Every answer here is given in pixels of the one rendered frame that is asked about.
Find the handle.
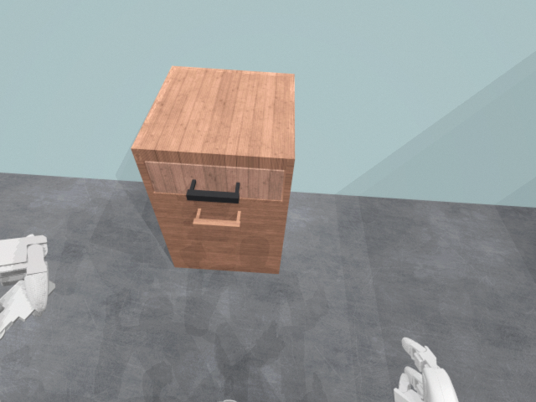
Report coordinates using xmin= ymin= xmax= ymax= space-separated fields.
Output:
xmin=193 ymin=219 xmax=240 ymax=231
xmin=186 ymin=179 xmax=240 ymax=204

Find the drawer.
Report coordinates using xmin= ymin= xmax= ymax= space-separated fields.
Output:
xmin=145 ymin=161 xmax=284 ymax=200

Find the robot right hand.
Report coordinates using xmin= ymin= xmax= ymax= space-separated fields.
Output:
xmin=394 ymin=338 xmax=459 ymax=402

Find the cabinet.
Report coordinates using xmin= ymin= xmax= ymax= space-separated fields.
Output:
xmin=131 ymin=66 xmax=295 ymax=274

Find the robot left hand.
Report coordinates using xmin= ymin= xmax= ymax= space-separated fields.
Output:
xmin=0 ymin=234 xmax=55 ymax=340

